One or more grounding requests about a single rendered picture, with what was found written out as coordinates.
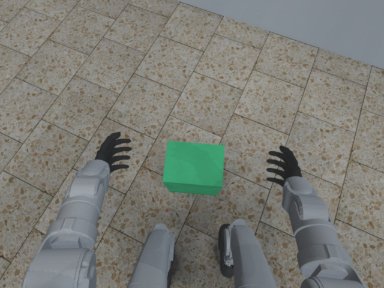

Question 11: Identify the robot left upper arm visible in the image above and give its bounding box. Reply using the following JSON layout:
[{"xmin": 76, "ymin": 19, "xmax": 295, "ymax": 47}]
[{"xmin": 25, "ymin": 248, "xmax": 97, "ymax": 288}]

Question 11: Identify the right robot hand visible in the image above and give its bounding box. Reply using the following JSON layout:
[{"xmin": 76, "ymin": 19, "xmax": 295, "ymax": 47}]
[{"xmin": 266, "ymin": 145, "xmax": 302, "ymax": 187}]

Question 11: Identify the carton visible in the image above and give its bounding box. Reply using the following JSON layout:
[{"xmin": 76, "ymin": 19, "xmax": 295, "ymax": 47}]
[{"xmin": 163, "ymin": 141, "xmax": 224, "ymax": 196}]

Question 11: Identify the right robot forearm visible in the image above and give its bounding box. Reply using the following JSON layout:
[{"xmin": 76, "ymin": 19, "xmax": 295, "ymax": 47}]
[{"xmin": 282, "ymin": 176, "xmax": 367, "ymax": 288}]

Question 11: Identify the right robot foot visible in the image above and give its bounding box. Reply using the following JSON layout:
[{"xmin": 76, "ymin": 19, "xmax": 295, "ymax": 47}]
[{"xmin": 218, "ymin": 224, "xmax": 234, "ymax": 278}]

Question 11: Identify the left robot hand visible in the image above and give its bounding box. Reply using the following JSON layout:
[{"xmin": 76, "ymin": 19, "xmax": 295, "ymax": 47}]
[{"xmin": 95, "ymin": 132, "xmax": 131, "ymax": 173}]

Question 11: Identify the left robot forearm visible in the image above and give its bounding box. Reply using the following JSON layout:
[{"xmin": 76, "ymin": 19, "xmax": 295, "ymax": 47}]
[{"xmin": 22, "ymin": 160, "xmax": 110, "ymax": 288}]

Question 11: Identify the robot left thigh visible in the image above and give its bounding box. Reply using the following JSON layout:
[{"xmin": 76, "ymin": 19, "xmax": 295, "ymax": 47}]
[{"xmin": 126, "ymin": 229, "xmax": 175, "ymax": 288}]

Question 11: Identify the robot right upper arm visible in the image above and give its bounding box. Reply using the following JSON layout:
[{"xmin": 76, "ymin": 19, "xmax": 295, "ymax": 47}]
[{"xmin": 301, "ymin": 276, "xmax": 365, "ymax": 288}]

